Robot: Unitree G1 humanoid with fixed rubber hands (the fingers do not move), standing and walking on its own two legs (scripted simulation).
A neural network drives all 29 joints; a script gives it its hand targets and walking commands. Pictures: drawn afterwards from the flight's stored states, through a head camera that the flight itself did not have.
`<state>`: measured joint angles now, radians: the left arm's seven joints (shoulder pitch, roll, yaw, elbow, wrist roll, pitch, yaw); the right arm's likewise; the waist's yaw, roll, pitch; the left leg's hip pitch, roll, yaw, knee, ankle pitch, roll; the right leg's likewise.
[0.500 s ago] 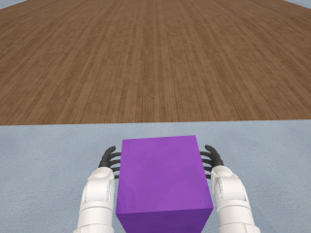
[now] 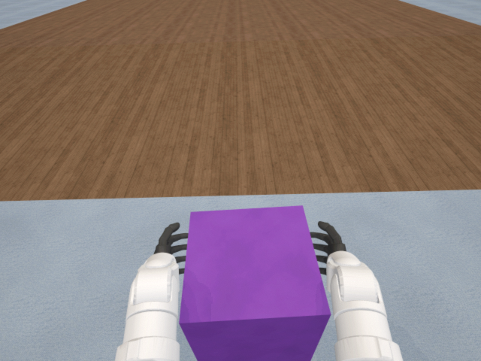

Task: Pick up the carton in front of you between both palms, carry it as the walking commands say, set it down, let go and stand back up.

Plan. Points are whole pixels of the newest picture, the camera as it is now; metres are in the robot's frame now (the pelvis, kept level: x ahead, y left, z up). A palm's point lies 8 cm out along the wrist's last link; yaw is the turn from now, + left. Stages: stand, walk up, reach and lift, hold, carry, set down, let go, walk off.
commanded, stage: carry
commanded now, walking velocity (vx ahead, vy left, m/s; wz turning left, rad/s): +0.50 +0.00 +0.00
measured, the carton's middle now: (251, 290) +0.30 +0.00 -0.03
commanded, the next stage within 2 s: none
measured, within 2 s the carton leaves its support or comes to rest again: neither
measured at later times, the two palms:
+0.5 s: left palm (162, 206) +0.41 +0.17 +0.09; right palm (313, 201) +0.42 -0.13 +0.09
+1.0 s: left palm (162, 141) +0.71 +0.23 +0.06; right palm (268, 137) +0.71 -0.07 +0.06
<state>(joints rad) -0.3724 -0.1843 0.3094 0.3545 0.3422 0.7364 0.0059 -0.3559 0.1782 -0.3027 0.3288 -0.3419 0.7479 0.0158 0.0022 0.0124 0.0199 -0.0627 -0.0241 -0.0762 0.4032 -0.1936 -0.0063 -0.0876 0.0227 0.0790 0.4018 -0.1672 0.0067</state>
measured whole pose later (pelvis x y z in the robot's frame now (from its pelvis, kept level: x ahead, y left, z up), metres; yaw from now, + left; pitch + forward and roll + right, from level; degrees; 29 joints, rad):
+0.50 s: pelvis +0.14 +0.01 -0.01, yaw +2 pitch +4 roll -2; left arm -0.22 -0.15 0.13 -0.22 0.12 1.16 0.10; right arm -0.21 0.14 -0.14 -0.26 -0.12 1.19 -0.09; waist 0.00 0.05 -0.15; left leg -0.14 0.04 0.03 0.50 -0.42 0.01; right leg -0.33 0.00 -0.21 0.43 -0.18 -0.02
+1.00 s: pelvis +0.43 +0.08 -0.01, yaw +1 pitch +5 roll -1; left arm -0.21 -0.14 0.13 -0.29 0.13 1.22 0.11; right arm -0.21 0.14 -0.12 -0.28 -0.12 1.20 -0.09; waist -0.02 -0.01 -0.04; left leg -0.37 0.05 0.27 0.47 -0.20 0.09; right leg -0.46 -0.09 -0.07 1.16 -0.39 0.00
